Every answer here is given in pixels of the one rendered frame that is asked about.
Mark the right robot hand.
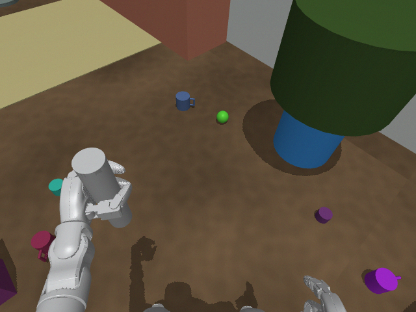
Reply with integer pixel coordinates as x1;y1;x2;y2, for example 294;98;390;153
301;276;346;312

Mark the left robot arm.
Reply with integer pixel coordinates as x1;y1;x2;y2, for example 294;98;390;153
36;220;95;312

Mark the potted plant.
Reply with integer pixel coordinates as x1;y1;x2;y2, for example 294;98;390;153
270;0;416;168

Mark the left robot hand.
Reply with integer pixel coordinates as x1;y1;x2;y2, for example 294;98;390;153
59;160;132;226

